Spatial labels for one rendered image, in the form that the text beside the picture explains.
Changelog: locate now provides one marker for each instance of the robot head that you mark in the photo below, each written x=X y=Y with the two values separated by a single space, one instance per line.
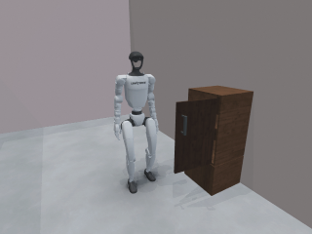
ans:
x=135 y=57

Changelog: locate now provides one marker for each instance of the right robot forearm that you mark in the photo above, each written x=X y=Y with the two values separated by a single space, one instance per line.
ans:
x=117 y=111

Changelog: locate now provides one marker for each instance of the left robot forearm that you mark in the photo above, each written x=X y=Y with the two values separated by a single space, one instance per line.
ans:
x=152 y=110

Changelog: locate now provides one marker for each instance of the left robot hand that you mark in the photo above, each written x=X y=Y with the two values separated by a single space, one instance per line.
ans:
x=156 y=123

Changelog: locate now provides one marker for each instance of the left robot upper arm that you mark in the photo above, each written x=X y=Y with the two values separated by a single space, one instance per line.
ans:
x=151 y=83

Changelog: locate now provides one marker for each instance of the robot right shin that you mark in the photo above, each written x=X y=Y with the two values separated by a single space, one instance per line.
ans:
x=131 y=167

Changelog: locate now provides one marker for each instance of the cupboard door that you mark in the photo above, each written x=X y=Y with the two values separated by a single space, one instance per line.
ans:
x=196 y=148

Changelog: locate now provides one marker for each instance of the handle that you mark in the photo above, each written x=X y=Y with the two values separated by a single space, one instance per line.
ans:
x=184 y=132

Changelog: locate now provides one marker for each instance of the right robot hand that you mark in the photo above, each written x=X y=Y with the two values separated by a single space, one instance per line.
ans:
x=116 y=129

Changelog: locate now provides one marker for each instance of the right robot upper arm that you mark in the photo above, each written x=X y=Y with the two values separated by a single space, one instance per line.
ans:
x=120 y=80

